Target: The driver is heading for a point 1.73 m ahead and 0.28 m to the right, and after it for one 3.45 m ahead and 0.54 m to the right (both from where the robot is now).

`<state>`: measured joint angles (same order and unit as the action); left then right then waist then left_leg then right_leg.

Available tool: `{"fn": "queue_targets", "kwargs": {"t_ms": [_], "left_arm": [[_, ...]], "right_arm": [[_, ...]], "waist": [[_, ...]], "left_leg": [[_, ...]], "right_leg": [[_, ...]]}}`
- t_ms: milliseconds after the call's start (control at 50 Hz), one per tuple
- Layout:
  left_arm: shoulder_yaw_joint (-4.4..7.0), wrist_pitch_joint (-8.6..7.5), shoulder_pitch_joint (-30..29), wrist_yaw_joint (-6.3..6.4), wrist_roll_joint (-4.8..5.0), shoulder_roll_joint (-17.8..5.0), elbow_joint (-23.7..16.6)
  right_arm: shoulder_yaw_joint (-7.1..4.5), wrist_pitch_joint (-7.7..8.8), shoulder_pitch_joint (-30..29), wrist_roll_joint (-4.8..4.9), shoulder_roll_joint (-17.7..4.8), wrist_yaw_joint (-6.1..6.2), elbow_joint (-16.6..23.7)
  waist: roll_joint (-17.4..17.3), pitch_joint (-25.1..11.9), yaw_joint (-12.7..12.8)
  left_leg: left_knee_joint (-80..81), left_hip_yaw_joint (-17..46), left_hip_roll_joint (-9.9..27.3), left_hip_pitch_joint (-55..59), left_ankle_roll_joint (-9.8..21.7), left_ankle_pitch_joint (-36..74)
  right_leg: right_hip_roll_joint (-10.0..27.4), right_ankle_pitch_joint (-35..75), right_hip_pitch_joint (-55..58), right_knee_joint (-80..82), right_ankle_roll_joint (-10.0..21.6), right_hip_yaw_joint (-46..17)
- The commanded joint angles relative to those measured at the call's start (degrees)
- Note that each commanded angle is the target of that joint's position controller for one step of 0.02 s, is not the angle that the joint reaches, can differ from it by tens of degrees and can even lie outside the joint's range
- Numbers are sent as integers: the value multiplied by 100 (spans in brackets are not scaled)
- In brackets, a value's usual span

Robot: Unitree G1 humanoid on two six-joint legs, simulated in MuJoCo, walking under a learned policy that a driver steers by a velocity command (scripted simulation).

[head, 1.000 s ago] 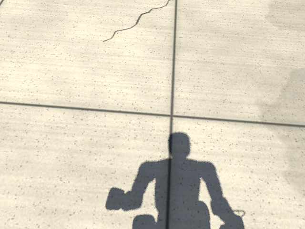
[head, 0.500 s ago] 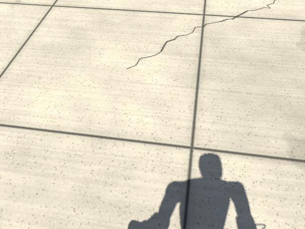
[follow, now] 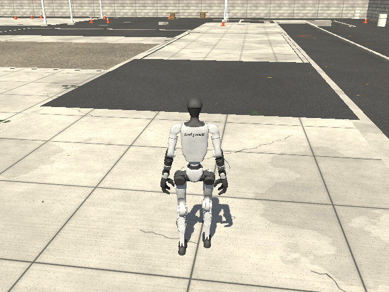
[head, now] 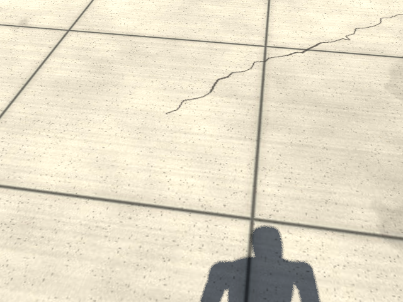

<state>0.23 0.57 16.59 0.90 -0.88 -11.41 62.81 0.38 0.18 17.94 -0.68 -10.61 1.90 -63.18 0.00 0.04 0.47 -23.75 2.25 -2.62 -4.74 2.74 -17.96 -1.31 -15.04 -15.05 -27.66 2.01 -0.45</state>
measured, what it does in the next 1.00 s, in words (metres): walks ahead: left foot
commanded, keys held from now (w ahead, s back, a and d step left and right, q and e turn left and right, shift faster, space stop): w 0.82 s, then w+e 0.18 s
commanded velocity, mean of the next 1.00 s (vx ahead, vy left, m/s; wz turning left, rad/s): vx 0.42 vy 0.00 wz -0.03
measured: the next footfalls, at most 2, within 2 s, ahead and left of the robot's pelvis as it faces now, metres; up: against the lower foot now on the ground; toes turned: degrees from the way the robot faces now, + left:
left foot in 0.68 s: +0.47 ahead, +0.04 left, +0.00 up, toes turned +4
right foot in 1.24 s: +0.75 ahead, -0.13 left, +0.00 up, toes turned -16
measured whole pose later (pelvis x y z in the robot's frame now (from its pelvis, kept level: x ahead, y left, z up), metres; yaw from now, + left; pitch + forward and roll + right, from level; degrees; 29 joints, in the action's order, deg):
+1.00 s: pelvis +0.47 -0.01 +0.00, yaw -3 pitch -1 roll +1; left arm 2.7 -1.8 9.9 -1.7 -1.5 -11.8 55.1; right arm -2.4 5.9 23.7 -1.0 -10.6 0.3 -61.1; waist 2.0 2.2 -0.9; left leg -12.7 -8.5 -5.4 -1.3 6.0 -11.5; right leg 5.4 -4.5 -37.9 -54.2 3.4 -1.7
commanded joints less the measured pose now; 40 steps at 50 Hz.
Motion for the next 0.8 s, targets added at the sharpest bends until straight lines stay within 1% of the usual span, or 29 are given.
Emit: {"fn": "queue_targets", "kwargs": {"t_ms": [20,40,60,120,140,160,180,200,220,240,260,280,300,320,380,480,520,560,600,620,640,660,680,700,720,740,760,780,800], "left_arm": [[71,-84,-432,-63,-113,-323,-414],[78,-141,-532,-86,-136,-321,-502],[107,-209,-601,-105,-130,-384,-583],[181,-400,-653,-181,-50,-465,-748],[200,-442,-510,-194,-14,-432,-742],[214,-469,-73,-198,15,-345,-620],[276,-485,601,-175,31,-376,-368],[399,-527,1393,-106,-17,-691,-155],[575,-513,2242,-60,-22,-1417,3],[493,-427,2097,-66,-9,-1091,88],[419,-424,1362,-84,-38,-869,-171],[381,-462,879,-106,-48,-742,-339],[340,-506,682,-100,-29,-658,-408],[284,-553,655,-84,-10,-515,-383],[227,-642,1083,-45,12,-475,-187],[155,-653,1343,-30,1,-430,-86],[151,-667,1419,-17,3,-457,-53],[165,-676,1462,2,-1,-521,-9],[184,-683,1342,18,-13,-584,0],[202,-685,1239,30,-21,-644,-11],[226,-669,1158,42,-40,-711,-16],[242,-633,1065,40,-36,-747,-36],[221,-618,1076,19,-9,-688,-96],[116,-603,1519,-52,141,-147,-258],[219,-587,1623,-93,113,-340,-220],[285,-563,1016,-85,29,-557,-399],[282,-596,571,-114,-10,-533,-524],[281,-582,471,-127,-23,-401,-531],[278,-514,537,-146,-108,-318,-523]], "right_arm": [[-271,-5,647,-6,-1004,16,11],[-291,30,680,-18,-960,11,6],[-307,80,716,-51,-933,0,-2],[-364,228,703,-67,-926,-28,-5],[-378,259,631,-45,-932,-37,10],[-385,275,433,-6,-935,-46,57],[-374,299,306,-1,-879,-62,116],[-309,367,173,-18,-681,-102,228],[-191,426,208,14,-202,-166,504],[-314,399,-100,-152,-708,-183,594],[-323,396,-288,-155,-655,-235,637],[-285,427,-303,-111,-500,-294,601],[-289,439,-262,-102,-436,-328,578],[-295,405,-183,-143,-431,-349,552],[-323,288,-331,-144,-456,-375,620],[-247,238,-1638,-90,-315,-385,1150],[-208,242,-2008,-50,-267,-388,1303],[-211,245,-2166,-36,-313,-372,1413],[-258,272,-2025,-37,-424,-330,1444],[-303,297,-1736,-42,-504,-295,1379],[-371,331,-1169,-43,-615,-254,1211],[-452,378,-270,-51,-718,-208,905],[-564,422,615,-153,-977,-149,657],[-708,427,1206,-285,-1545,-122,631],[-711,344,852,-114,-1504,-208,650],[-644,333,109,7,-1231,-227,762],[-536,378,-308,34,-820,-251,847],[-470,431,-465,2,-608,-248,825],[-403,483,-404,-2,-428,-220,729]], "waist": [[-874,1169,-292],[-864,1281,-313],[-802,1303,-309],[-681,1118,-219],[-671,1032,-101],[-617,925,167],[-405,723,442],[340,391,779],[1966,-120,906],[1278,164,700],[521,623,371],[211,742,198],[145,733,43],[210,671,-49],[332,538,-80],[413,785,103],[483,828,177],[507,851,176],[474,757,21],[492,578,-131],[511,266,-372],[410,-191,-734],[215,-673,-1044],[-819,-1419,-876],[-987,-1621,-683],[-499,-625,-398],[-135,-53,-321],[-16,221,-115],[-80,304,52]], "left_leg": [[1689,1997,1590,-724,932,-2908],[1789,2184,1818,-635,1076,-2676],[1766,2209,1892,-416,1147,-2245],[1436,1699,1722,49,1074,-965],[1272,1472,1616,-121,998,-585],[980,1158,1439,-595,869,-242],[446,859,1179,-1191,718,172],[-875,277,735,-1915,498,572],[-2859,-618,-117,-3137,168,-747],[-3915,-197,41,-3552,259,-1287],[-4280,-9,413,-3715,356,-740],[-4225,35,594,-3568,360,-184],[-4041,6,718,-3362,327,148],[-3894,-61,772,-3198,250,326],[-3701,-348,712,-3362,82,601],[-2332,-713,587,-3493,-90,1201],[-1645,-850,465,-3136,-40,1473],[-1226,-912,387,-2854,94,1559],[-989,-911,275,-2488,300,1442],[-937,-935,145,-2131,413,1253],[-880,-936,-6,-1588,521,1039],[-543,-980,-142,-647,632,1120],[-398,-398,402,667,816,805],[-63,2104,2101,2087,1383,-276],[952,4085,2604,2127,1813,-785],[1098,3234,2378,1304,1587,-1311],[1315,2476,2161,431,1419,-938],[1469,1916,1894,-150,1207,-341],[1530,1469,1679,-552,1059,266]], "right_leg": [[-51,-868,-1135,-957,130,310],[137,-731,-1414,-1273,154,282],[251,-803,-1666,-1456,178,225],[323,-789,-1571,-1070,211,305],[242,-553,-1086,-715,224,421],[87,-200,-178,-190,241,587],[-124,-69,982,166,250,596],[457,-499,2129,685,377,-328],[1986,-1829,3014,1709,977,-2950],[2317,-2175,2463,1957,1197,-3723],[2172,-2173,1925,1890,1137,-3131],[1935,-1585,1506,1966,1043,-2579],[1718,-958,1293,2046,932,-2081],[1527,-344,1221,2076,842,-1672],[1329,1353,1490,1986,838,-966],[1106,2553,1365,2028,873,-360],[1088,2845,1316,2045,857,-223],[1201,3174,1457,2023,851,-192],[1320,4079,1735,1718,803,-115],[1338,4890,1892,1317,745,-40],[1322,5558,2020,625,678,29],[1192,5598,1897,-430,590,149],[986,4333,1005,-1800,520,245],[220,1123,-680,-4015,324,547],[-350,-1360,-1701,-5176,355,-108],[124,-831,-2164,-5234,438,-301],[348,-353,-2101,-4885,443,-266],[531,-134,-1818,-4496,432,-261],[641,-68,-1496,-4194,367,-265]]}}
